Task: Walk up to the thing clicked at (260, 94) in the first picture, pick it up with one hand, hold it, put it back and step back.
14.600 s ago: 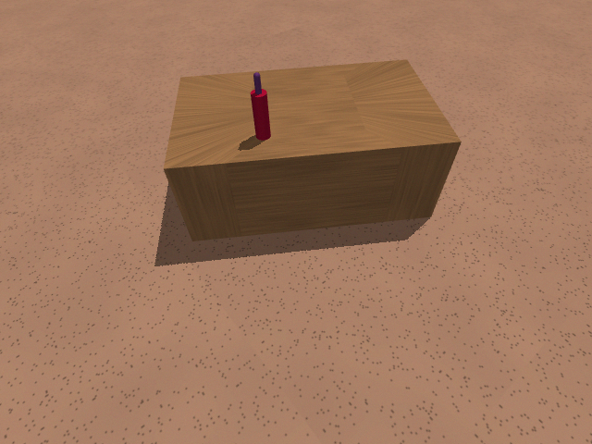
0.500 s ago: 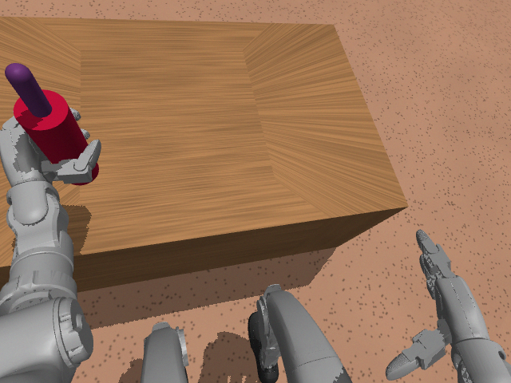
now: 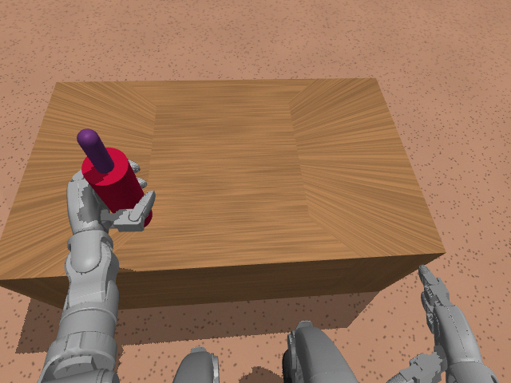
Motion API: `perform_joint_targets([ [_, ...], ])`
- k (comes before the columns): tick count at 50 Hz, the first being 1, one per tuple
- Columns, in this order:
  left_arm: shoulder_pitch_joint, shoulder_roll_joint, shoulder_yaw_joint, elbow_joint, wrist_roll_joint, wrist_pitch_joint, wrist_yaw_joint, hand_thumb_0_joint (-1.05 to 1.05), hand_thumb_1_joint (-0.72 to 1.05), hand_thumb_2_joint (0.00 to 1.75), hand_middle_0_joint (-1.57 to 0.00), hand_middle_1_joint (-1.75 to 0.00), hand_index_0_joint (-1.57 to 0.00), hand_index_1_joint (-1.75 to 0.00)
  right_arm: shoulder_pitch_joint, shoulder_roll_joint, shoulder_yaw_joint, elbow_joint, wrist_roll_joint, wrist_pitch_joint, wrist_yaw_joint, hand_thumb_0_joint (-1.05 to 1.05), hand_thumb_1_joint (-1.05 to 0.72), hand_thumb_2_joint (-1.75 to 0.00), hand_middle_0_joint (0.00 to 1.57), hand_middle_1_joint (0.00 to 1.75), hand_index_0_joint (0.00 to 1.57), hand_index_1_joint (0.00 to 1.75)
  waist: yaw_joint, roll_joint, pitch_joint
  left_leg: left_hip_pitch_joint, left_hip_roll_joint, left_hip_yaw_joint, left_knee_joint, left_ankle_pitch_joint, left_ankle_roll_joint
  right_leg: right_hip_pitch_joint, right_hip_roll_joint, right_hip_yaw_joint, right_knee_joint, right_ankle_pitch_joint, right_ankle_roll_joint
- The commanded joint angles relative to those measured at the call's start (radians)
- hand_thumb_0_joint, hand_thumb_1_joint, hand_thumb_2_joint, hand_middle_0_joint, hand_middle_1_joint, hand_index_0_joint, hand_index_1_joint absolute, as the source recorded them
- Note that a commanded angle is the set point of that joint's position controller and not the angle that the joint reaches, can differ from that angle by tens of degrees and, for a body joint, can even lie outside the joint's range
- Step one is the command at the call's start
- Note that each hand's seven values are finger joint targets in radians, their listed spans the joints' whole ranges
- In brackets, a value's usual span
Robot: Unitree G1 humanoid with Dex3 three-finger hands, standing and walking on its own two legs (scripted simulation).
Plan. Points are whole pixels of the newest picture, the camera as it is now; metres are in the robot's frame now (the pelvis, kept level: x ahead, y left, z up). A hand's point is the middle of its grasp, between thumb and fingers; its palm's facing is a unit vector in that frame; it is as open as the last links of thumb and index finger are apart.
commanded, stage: lift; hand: left
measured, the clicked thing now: (116, 184) +0.40 +0.18 +0.07
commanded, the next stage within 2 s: hold in 0.54 s
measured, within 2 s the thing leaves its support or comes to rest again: neither
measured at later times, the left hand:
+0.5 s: hand (126, 203) +0.37 +0.17 +0.06, palm faces +0.16 -0.99 -0.01, open 7.8 cm
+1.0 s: hand (119, 203) +0.36 +0.17 +0.08, palm faces +0.16 -0.99 +0.00, open 7.8 cm
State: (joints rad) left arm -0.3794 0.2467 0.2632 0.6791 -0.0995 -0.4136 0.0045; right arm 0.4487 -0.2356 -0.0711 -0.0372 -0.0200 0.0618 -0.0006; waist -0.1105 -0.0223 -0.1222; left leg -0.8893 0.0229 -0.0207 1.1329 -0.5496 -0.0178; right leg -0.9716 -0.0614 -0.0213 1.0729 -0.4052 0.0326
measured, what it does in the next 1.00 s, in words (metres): stands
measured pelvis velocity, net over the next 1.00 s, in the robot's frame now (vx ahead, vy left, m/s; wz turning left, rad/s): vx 0.01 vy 0.00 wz -0.01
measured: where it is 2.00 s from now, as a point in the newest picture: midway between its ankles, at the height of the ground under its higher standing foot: outside the picture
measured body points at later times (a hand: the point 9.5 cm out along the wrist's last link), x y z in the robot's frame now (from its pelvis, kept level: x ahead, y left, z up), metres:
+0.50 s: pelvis +0.01 +0.00 +0.02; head +0.07 +0.01 +0.47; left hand +0.36 +0.22 +0.06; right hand +0.16 -0.26 +0.00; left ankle +0.00 +0.13 -0.65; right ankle +0.06 -0.14 -0.65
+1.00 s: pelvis +0.01 +0.00 +0.03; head +0.07 +0.01 +0.48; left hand +0.34 +0.22 +0.09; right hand +0.17 -0.26 +0.00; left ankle +0.00 +0.13 -0.65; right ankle +0.06 -0.14 -0.65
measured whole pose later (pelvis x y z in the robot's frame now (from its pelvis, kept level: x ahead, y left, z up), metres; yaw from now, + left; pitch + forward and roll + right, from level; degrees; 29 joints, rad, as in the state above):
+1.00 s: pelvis +0.01 +0.00 +0.03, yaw +0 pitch +11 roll +0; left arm -0.13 0.17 0.16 0.36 -0.14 -0.29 0.03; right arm 0.44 -0.22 -0.08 0.09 0.00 0.06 -0.03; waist -0.04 -0.02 -0.09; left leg -0.64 0.02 0.00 0.94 -0.50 -0.01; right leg -0.73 -0.06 -0.01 0.91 -0.37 0.04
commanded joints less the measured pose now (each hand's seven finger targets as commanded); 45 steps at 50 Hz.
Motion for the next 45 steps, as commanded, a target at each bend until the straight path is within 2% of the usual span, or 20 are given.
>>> perform_joint_targets([
  [1, -0.294, 0.141, 0.015, -0.273, -0.027, -0.071, 0.000, 0.00, 0.27, 1.37, -1.36, -1.50, -1.38, -1.50, 0.027, -0.132, -0.092, -0.153, 0.001, -0.054, -0.020, 0.00, 0.56, -0.05, 0.05, 0.05, 0.05, 0.05, 0.014, 0.037, -0.383, 0.159, -0.033, 0.027, -0.200, 0.261, 0.012, 0.369, 0.042, 0.003, -0.142, 0.217, -0.032],
  [3, -0.298, 0.125, -0.005, -0.324, -0.026, -0.071, 0.001, 0.00, 0.27, 1.36, -1.34, -1.48, -1.37, -1.48, 0.024, -0.125, -0.083, -0.150, -0.001, -0.053, -0.020, 0.00, 0.56, -0.05, 0.05, 0.05, 0.05, 0.05, 0.021, 0.053, -0.379, 0.172, -0.035, 0.029, -0.206, 0.276, 0.008, 0.366, 0.041, 0.003, -0.147, 0.229, -0.033],
  [5, -0.289, 0.135, -0.005, -0.354, -0.024, -0.068, 0.007, 0.00, 0.29, 1.38, -1.35, -1.50, -1.38, -1.50, 0.011, -0.139, -0.098, -0.162, 0.002, -0.051, -0.026, 0.00, 0.56, -0.05, 0.05, 0.05, 0.05, 0.05, 0.025, 0.062, -0.379, 0.199, -0.034, 0.031, -0.219, 0.287, 0.004, 0.369, 0.041, 0.002, -0.154, 0.228, -0.035],
  [6, -0.274, 0.116, -0.016, -0.344, -0.023, -0.065, 0.008, 0.00, 0.30, 1.39, -1.37, -1.51, -1.39, -1.51, 0.027, -0.117, -0.075, -0.142, -0.001, -0.048, -0.024, 0.00, 0.56, -0.05, 0.05, 0.05, 0.05, 0.05, 0.028, 0.075, -0.372, 0.198, -0.033, 0.029, -0.223, 0.298, 0.000, 0.369, 0.040, 0.001, -0.151, 0.233, -0.038],
  [7, -0.277, 0.116, -0.016, -0.375, -0.025, -0.065, 0.009, 0.00, 0.31, 1.39, -1.37, -1.51, -1.39, -1.51, 0.001, -0.118, -0.072, -0.186, 0.002, -0.051, -0.024, 0.00, 0.56, -0.05, 0.05, 0.05, 0.05, 0.05, 0.037, 0.060, -0.380, 0.213, -0.034, 0.028, -0.230, 0.293, 0.001, 0.380, 0.041, -0.001, -0.160, 0.229, -0.036],
  [9, -0.244, 0.124, 0.000, -0.373, -0.034, -0.063, 0.009, 0.00, 0.31, 1.40, -1.37, -1.51, -1.39, -1.51, 0.026, -0.132, -0.097, -0.148, 0.003, -0.045, -0.029, 0.00, 0.57, -0.05, 0.05, 0.05, 0.05, 0.05, 0.036, 0.047, -0.367, 0.214, -0.034, 0.032, -0.239, 0.278, 0.004, 0.399, 0.041, 0.001, -0.171, 0.218, -0.034],
  [13, -0.206, 0.091, -0.028, -0.402, -0.035, -0.052, 0.008, 0.00, 0.28, 1.39, -1.37, -1.51, -1.39, -1.51, 0.032, -0.115, -0.080, -0.152, 0.005, -0.045, -0.029, 0.00, 0.56, -0.05, 0.05, 0.05, 0.05, 0.05, 0.034, 0.040, -0.338, 0.228, -0.036, 0.037, -0.258, 0.257, 0.008, 0.410, 0.040, 0.004, -0.195, 0.207, -0.029],
  [15, -0.193, 0.112, -0.015, -0.406, -0.032, -0.045, 0.011, 0.00, 0.31, 1.40, -1.36, -1.51, -1.39, -1.51, 0.029, -0.118, -0.080, -0.122, 0.008, -0.043, -0.031, 0.00, 0.57, -0.04, 0.05, 0.05, 0.05, 0.05, 0.046, 0.045, -0.311, 0.226, -0.037, 0.038, -0.268, 0.250, 0.008, 0.405, 0.040, 0.005, -0.204, 0.198, -0.030],
  [17, -0.200, 0.096, -0.025, -0.448, -0.034, -0.043, 0.015, 0.00, 0.29, 1.40, -1.37, -1.51, -1.39, -1.51, 0.018, -0.123, -0.089, -0.145, 0.009, -0.048, -0.034, 0.00, 0.57, -0.05, 0.05, 0.05, 0.05, 0.05, 0.036, 0.045, -0.324, 0.246, -0.036, 0.039, -0.273, 0.240, 0.011, 0.415, 0.039, 0.008, -0.210, 0.198, -0.029],
  [19, -0.169, 0.082, -0.028, -0.442, -0.041, -0.037, 0.013, 0.00, 0.31, 1.39, -1.36, -1.50, -1.39, -1.51, 0.019, -0.104, -0.073, -0.116, 0.009, -0.048, -0.033, 0.00, 0.57, -0.04, 0.05, 0.05, 0.05, 0.05, 0.050, 0.031, -0.306, 0.221, -0.040, 0.041, -0.275, 0.239, 0.013, 0.434, 0.036, 0.010, -0.220, 0.198, -0.026],
  [20, -0.150, 0.080, -0.023, -0.425, -0.043, -0.031, 0.012, 0.00, 0.30, 1.39, -1.37, -1.50, -1.39, -1.50, 0.009, -0.113, -0.082, -0.129, 0.012, -0.051, -0.034, 0.00, 0.56, -0.05, 0.05, 0.05, 0.05, 0.05, 0.051, 0.015, -0.289, 0.225, -0.038, 0.040, -0.283, 0.238, 0.013, 0.425, 0.039, 0.006, -0.225, 0.193, -0.027],
  [23, -0.156, 0.084, -0.038, -0.484, -0.038, -0.029, 0.014, 0.00, 0.30, 1.40, -1.38, -1.52, -1.41, -1.53, 0.009, -0.109, -0.074, -0.123, 0.013, -0.051, -0.037, 0.00, 0.56, -0.05, 0.05, 0.05, 0.05, 0.05, 0.052, 0.036, -0.327, 0.260, -0.036, 0.040, -0.286, 0.275, 0.010, 0.449, 0.038, 0.008, -0.220, 0.225, -0.029],
  [27, -0.132, 0.078, -0.029, -0.490, -0.047, -0.017, 0.016, 0.00, 0.28, 1.38, -1.37, -1.50, -1.39, -1.51, 0.000, -0.124, -0.087, -0.108, 0.014, -0.051, -0.039, 0.00, 0.57, -0.05, 0.05, 0.05, 0.05, 0.05, 0.062, 0.035, -0.282, 0.267, -0.035, 0.037, -0.304, 0.290, 0.005, 0.444, 0.041, 0.000, -0.230, 0.231, -0.031],
  [29, -0.117, 0.077, -0.038, -0.511, -0.040, -0.013, 0.017, 0.00, 0.31, 1.40, -1.38, -1.52, -1.40, -1.52, 0.017, -0.115, -0.081, -0.085, 0.015, -0.049, -0.037, 0.00, 0.56, -0.05, 0.05, 0.05, 0.05, 0.05, 0.062, 0.051, -0.313, 0.292, -0.031, 0.032, -0.306, 0.323, 0.001, 0.451, 0.041, -0.001, -0.221, 0.253, -0.036],
  [32, -0.103, 0.055, -0.051, -0.508, -0.049, -0.006, 0.018, 0.00, 0.27, 1.39, -1.37, -1.51, -1.39, -1.52, 0.008, -0.121, -0.089, -0.079, 0.017, -0.051, -0.037, 0.00, 0.56, -0.05, 0.05, 0.05, 0.05, 0.05, 0.061, 0.052, -0.286, 0.297, -0.028, 0.027, -0.315, 0.351, -0.005, 0.452, 0.044, -0.008, -0.220, 0.268, -0.037],
  [34, -0.100, 0.068, -0.041, -0.535, -0.048, -0.001, 0.018, 0.00, 0.30, 1.31, -1.38, -1.49, -1.40, -1.48, 0.008, -0.120, -0.090, -0.079, 0.018, -0.053, -0.037, 0.00, 0.55, -0.05, 0.05, 0.05, 0.05, 0.05, 0.063, 0.039, -0.298, 0.301, -0.029, 0.030, -0.316, 0.344, 0.000, 0.470, 0.042, -0.004, -0.229, 0.269, -0.035],
  [35, -0.104, 0.055, -0.055, -0.554, -0.047, -0.002, 0.019, 0.00, 0.29, 1.31, -1.36, -1.47, -1.39, -1.47, -0.008, -0.106, -0.071, -0.120, 0.018, -0.056, -0.033, 0.00, 0.55, -0.05, 0.05, 0.05, 0.05, 0.05, 0.063, 0.034, -0.307, 0.309, -0.027, 0.028, -0.322, 0.349, -0.001, 0.479, 0.044, -0.008, -0.230, 0.269, -0.035],
  [38, -0.070, 0.045, -0.051, -0.527, -0.052, 0.014, 0.021, 0.00, 0.30, 1.31, -1.36, -1.48, -1.38, -1.47, 0.008, -0.116, -0.088, -0.050, 0.018, -0.049, -0.038, 0.00, 0.56, -0.05, 0.05, 0.05, 0.05, 0.05, 0.068, 0.038, -0.262, 0.297, -0.029, 0.034, -0.329, 0.343, -0.002, 0.462, 0.043, -0.007, -0.239, 0.262, -0.036],
  [40, -0.093, 0.055, -0.059, -0.577, -0.045, 0.015, 0.026, 0.00, 0.33, 1.32, -1.37, -1.49, -1.40, -1.48, -0.009, -0.123, -0.087, -0.091, 0.019, -0.056, -0.039, 0.00, 0.55, -0.05, 0.05, 0.05, 0.05, 0.05, 0.061, 0.035, -0.305, 0.317, -0.029, 0.035, -0.329, 0.332, 0.002, 0.489, 0.040, -0.002, -0.245, 0.262, -0.034],
  [45, -0.042, 0.043, -0.063, -0.576, -0.049, 0.030, 0.022, 0.00, 0.31, 1.31, -1.37, -1.48, -1.40, -1.48, -0.003, -0.118, -0.088, -0.043, 0.022, -0.057, -0.042, 0.00, 0.55, -0.05, 0.05, 0.05, 0.05, 0.05, 0.071, 0.039, -0.265, 0.330, -0.027, 0.034, -0.342, 0.372, -0.003, 0.481, 0.044, -0.010, -0.246, 0.284, -0.036],
])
